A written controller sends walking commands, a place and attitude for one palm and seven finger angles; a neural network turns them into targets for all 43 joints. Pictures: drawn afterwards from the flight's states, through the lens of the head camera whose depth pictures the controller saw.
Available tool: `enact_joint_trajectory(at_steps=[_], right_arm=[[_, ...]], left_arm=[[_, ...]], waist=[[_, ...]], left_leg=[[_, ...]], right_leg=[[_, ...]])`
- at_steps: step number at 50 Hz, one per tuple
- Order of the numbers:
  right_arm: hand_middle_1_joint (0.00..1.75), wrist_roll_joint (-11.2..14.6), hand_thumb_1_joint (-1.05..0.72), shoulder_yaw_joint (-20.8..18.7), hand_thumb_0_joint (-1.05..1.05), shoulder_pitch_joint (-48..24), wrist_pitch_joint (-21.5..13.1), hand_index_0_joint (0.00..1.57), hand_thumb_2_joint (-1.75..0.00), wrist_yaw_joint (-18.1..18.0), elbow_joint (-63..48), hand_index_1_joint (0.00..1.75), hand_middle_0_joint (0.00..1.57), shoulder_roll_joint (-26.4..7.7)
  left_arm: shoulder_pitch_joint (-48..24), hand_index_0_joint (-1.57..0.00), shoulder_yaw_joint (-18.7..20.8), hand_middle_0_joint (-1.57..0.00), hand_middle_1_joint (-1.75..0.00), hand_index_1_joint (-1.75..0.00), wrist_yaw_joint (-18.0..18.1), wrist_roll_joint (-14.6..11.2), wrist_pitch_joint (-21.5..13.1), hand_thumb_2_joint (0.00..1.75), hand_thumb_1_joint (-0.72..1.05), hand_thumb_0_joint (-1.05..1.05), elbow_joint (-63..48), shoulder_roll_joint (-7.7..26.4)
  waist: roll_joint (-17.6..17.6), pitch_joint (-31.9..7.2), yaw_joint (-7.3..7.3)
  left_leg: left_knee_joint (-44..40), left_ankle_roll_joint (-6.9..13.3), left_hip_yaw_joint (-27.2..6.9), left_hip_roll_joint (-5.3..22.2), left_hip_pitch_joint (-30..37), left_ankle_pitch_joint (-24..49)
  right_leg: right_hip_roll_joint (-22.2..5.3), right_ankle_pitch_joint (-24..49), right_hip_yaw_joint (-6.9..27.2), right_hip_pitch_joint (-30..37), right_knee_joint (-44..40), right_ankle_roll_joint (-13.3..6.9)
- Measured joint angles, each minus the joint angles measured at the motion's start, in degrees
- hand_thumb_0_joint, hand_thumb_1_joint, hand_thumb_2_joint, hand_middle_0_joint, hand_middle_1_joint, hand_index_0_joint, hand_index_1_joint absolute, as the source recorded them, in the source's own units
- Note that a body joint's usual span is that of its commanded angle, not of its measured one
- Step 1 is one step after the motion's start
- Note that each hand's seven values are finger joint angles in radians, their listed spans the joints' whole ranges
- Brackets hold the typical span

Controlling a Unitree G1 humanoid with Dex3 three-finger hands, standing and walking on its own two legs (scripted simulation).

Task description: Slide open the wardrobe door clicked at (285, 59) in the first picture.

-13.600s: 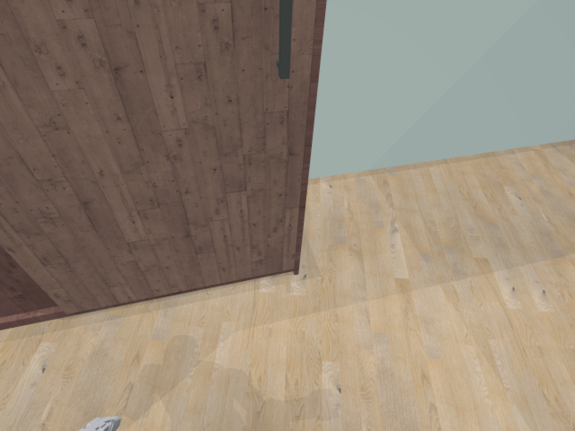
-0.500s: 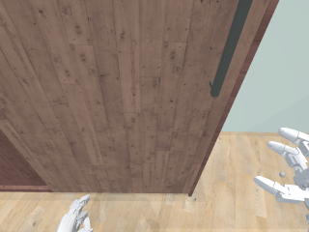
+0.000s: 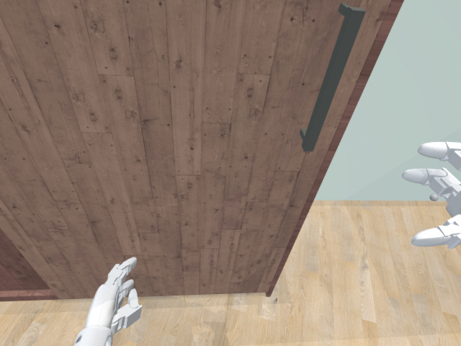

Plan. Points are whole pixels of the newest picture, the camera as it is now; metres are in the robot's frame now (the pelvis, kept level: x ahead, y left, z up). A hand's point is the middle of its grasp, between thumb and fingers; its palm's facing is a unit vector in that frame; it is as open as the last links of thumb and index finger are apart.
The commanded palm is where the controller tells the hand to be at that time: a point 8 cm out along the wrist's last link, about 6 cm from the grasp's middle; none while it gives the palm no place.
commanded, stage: raise the hand with hooked fingers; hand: right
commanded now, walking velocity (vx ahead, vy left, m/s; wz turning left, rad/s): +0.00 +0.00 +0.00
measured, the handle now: (324, 86) +0.49 -0.16 +0.25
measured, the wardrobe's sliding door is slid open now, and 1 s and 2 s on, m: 0.00 0.00 0.00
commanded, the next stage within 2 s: move the hooked fingers beside the handle in 0.66 s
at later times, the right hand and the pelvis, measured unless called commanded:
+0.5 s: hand (444, 162) +0.29 -0.27 +0.26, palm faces +0.04 +0.99 -0.13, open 14.0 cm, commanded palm +0.26 -0.32 +0.27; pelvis +0.01 -0.01 +0.00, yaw +1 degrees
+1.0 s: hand (452, 154) +0.31 -0.30 +0.26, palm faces +0.13 +0.99 -0.10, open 14.0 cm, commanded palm +0.27 -0.32 +0.27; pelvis +0.01 +0.00 +0.00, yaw +0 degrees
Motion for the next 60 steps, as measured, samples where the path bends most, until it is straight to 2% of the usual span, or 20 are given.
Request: enact_joint_trajectory(at_steps=[7, 10, 14, 16, 19, 22, 24, 26, 29, 33, 36, 40, 43, 45, 48, 53, 56, 60], right_arm=[[1.19, 0.9, 0.5, -3.4, -0.01, -5.4, -0.2, 0.3, -0.31, 1.6, -1.1, 1.2, 0.31, -2.8], [1.2, 0.3, 0.5, -4.8, -0.01, -10.2, 1.4, 0.3, -0.31, 1.9, 3.6, 1.2, 0.31, -5.5], [1.2, -1.2, 0.5, -3.7, -0.01, -13.0, 4.5, 0.3, -0.3, 2.3, 9.9, 1.2, 0.3, -7.8], [1.2, -1.5, 0.5, -2.6, -0.01, -11.8, 6.1, 0.3, -0.3, 3.0, 9.9, 1.2, 0.3, -7.3], [1.2, -1.0, 0.5, -1.9, -0.01, -8.0, 7.0, 0.29, -0.3, 4.2, 5.6, 1.2, 0.3, -4.7], [1.2, 0.1, 0.5, -2.5, -0.01, -4.3, 4.7, 0.3, -0.3, 3.7, -0.9, 1.2, 0.3, -2.2], [1.2, 0.7, 0.5, -3.5, -0.01, -3.6, 2.9, 0.3, -0.3, 2.4, -3.9, 1.2, 0.3, -1.7], [1.2, 0.9, 0.5, -4.7, -0.01, -4.9, 2.1, 0.3, -0.3, 1.2, -3.9, 1.2, 0.31, -2.1], [1.2, -0.5, 0.5, -5.5, -0.01, -9.1, 4.0, 0.3, -0.3, -0.3, 0.4, 1.2, 0.31, -3.8], [1.2, -3.0, 0.51, -2.8, -0.01, -12.1, 7.2, 0.3, -0.3, -0.7, 4.9, 1.2, 0.3, -5.3], [1.2, -2.8, 0.5, -1.2, -0.01, -10.1, 8.2, 0.3, -0.3, 1.1, 3.7, 1.2, 0.3, -4.9], [1.2, -0.2, 0.5, -2.1, -0.01, -6.1, 6.4, 0.3, -0.3, 3.5, 0.0, 1.2, 0.3, -3.4], [1.2, 0.7, 0.5, -3.3, -0.01, -6.0, 4.4, 0.3, -0.3, 2.7, -1.0, 1.2, 0.31, -2.9], [1.2, 0.4, 0.5, -4.0, -0.01, -7.8, 4.1, 0.3, -0.3, 1.7, 0.7, 1.2, 0.31, -3.2], [1.2, -1.2, 0.51, -3.6, -0.01, -11.4, 5.5, 0.3, -0.3, 0.5, 5.7, 1.2, 0.31, -4.3], [1.2, -4.6, 0.51, 1.6, -0.01, -15.7, 7.5, 0.3, -0.3, 0.2, 10.0, 1.2, 0.3, -4.3], [1.2, -3.7, 0.51, 3.0, -0.01, -15.9, 5.2, 0.29, -0.3, 1.0, 8.6, 1.2, 0.3, -2.4], [1.2, -2.0, 0.5, 1.1, -0.01, -16.5, 2.5, 0.3, -0.3, 1.0, 10.2, 1.2, 0.3, -1.8]], left_arm=[[0.6, -0.2, -0.8, -0.21, -0.3, -0.3, -0.1, 0.1, 0.7, 0.9, 0.9, 0.02, 1.2, -0.5], [0.7, -0.2, -0.8, -0.21, -0.3, -0.3, -0.4, -0.3, 1.0, 0.9, 0.9, 0.02, 1.6, 0.0], [0.5, -0.2, -0.2, -0.21, -0.3, -0.3, -1.0, -0.9, 2.1, 0.9, 0.9, 0.02, 1.0, 1.2], [0.5, -0.2, 0.2, -0.2, -0.3, -0.3, -1.2, -1.2, 2.7, 0.9, 0.9, 0.02, 0.4, 1.9], [0.5, -0.2, 0.6, -0.2, -0.3, -0.3, -1.1, -1.0, 3.2, 0.9, 0.9, 0.02, -0.2, 2.4], [0.7, -0.2, 0.5, -0.2, -0.3, -0.3, -0.9, -0.3, 2.9, 0.9, 0.9, 0.02, -0.4, 1.8], [1.1, -0.2, 0.4, -0.2, -0.3, -0.3, -0.8, 0.0, 2.3, 0.9, 0.9, 0.02, -0.5, 1.0], [1.2, -0.2, 0.3, -0.2, -0.3, -0.3, -0.8, 0.0, 1.8, 0.9, 0.9, 0.02, -0.4, 0.4], [0.9, -0.2, 0.1, -0.2, -0.3, -0.3, -0.7, -0.3, 1.7, 0.9, 0.9, 0.02, 0.0, 0.3], [0.2, -0.2, 0.0, -0.2, -0.3, -0.3, -0.7, -0.7, 2.1, 0.9, 0.9, 0.02, -0.2, 0.8], [-0.4, -0.2, -0.3, -0.2, -0.3, -0.3, -0.8, -0.7, 2.7, 0.9, 0.9, 0.02, -0.5, 0.9], [-0.3, -0.2, -0.8, -0.2, -0.3, -0.3, -0.8, -0.3, 3.1, 0.9, 0.9, 0.02, -0.4, 0.2], [0.4, -0.2, -0.9, -0.2, -0.3, -0.3, -0.9, -0.1, 2.6, 0.9, 0.9, 0.02, 0.0, -0.3], [0.6, -0.2, -0.8, -0.2, -0.3, -0.3, -0.9, -0.1, 2.3, 0.9, 0.9, 0.02, 0.3, -0.4], [0.6, -0.2, -0.6, -0.2, -0.3, -0.3, -0.8, -0.6, 2.3, 0.9, 0.9, 0.02, 0.6, 0.1], [0.4, -0.2, 0.1, -0.2, -0.3, -0.3, -0.2, -0.9, 2.6, 0.9, 0.9, 0.02, 0.5, 1.5], [0.2, -0.2, 0.2, -0.2, -0.3, -0.3, 0.0, -0.4, 2.9, 0.9, 0.9, 0.02, 0.8, 1.4], [0.4, -0.2, -0.1, -0.2, -0.3, -0.3, -0.4, -0.1, 3.2, 0.9, 0.9, 0.02, 1.1, 0.4]], waist=[[0.3, -0.6, 0.28], [0.1, -1.2, 0.43], [-0.5, -1.4, 0.86], [-0.7, -1.1, 1.1], [-0.4, -0.6, 1.36], [0.6, -0.7, 1.59], [1.4, -1.1, 1.5], [1.8, -1.5, 1.2], [1.3, -1.4, 0.65], [0.1, -1.0, 0.28], [-0.5, -0.8, 0.56], [0.0, -1.2, 1.01], [0.7, -1.8, 0.86], [0.9, -2.0, 0.66], [0.7, -1.7, 0.42], [0.0, -0.1, 0.49], [0.0, 0.1, 1.18], [0.6, -1.3, 2.62]], left_leg=[[-1.2, 0.1, -0.2, -0.1, 1.4, 0.2], [-1.3, 0.0, -0.2, 0.0, 1.4, 0.1], [-0.9, -0.2, -0.4, 0.3, -0.1, 0.3], [-0.7, -0.3, -0.6, 0.5, -0.8, 0.3], [-0.5, -0.5, -1.1, 0.6, -1.0, 0.3], [-0.7, -0.5, -1.5, 0.5, -0.3, 0.1], [-0.9, -0.5, -1.6, 0.4, 0.3, 0.0], [-1.2, -0.4, -1.5, 0.2, 1.0, -0.1], [-1.5, -0.4, -1.1, 0.3, 1.4, 0.0], [-1.6, -0.7, -0.6, 0.8, 0.7, 0.4], [-1.4, -0.8, -0.7, 1.0, -0.1, 0.5], [-1.5, -0.8, -1.1, 0.9, 0.0, 0.4], [-1.6, -0.6, -1.1, 0.6, 0.7, 0.1], [-1.5, -0.5, -0.9, 0.5, 1.0, -0.1], [-1.6, -0.4, -0.5, 0.4, 1.1, 0.0], [-1.4, -0.4, 0.1, 0.7, 0.2, 0.3], [-1.3, -0.3, -0.1, 0.8, -0.2, 0.3], [-1.4, -0.2, -0.9, 0.4, -0.4, 0.1]], right_leg=[[0.0, 0.2, -0.2, 1.6, -1.4, 0.1], [0.1, 0.2, -0.3, 1.6, -1.6, 0.1], [0.4, 0.4, -0.4, 0.3, -1.5, -0.1], [0.6, 0.6, -0.6, -0.2, -1.5, -0.3], [0.7, 0.5, -1.1, -0.1, -1.6, -0.5], [0.6, 0.1, -1.5, 0.8, -1.7, -0.6], [0.4, -0.2, -1.6, 1.4, -1.8, -0.4], [0.3, -0.4, -1.5, 1.9, -1.8, -0.3], [0.4, -0.4, -1.2, 2.0, -1.7, -0.3], [0.9, 0.3, -0.6, 1.0, -1.9, -0.6], [1.2, 0.6, -0.7, 0.4, -2.2, -0.8], [1.0, 0.4, -1.1, 0.9, -2.4, -0.7], [0.7, 0.0, -1.1, 1.4, -2.3, -0.5], [0.6, -0.1, -0.9, 1.6, -2.1, -0.3], [0.6, 0.0, -0.5, 1.4, -2.0, -0.2], [1.0, 0.7, 0.1, 0.4, -2.1, -0.4], [1.0, 0.9, 0.0, 0.3, -2.4, -0.4], [0.6, 0.6, -0.8, 0.7, -2.9, -0.1]])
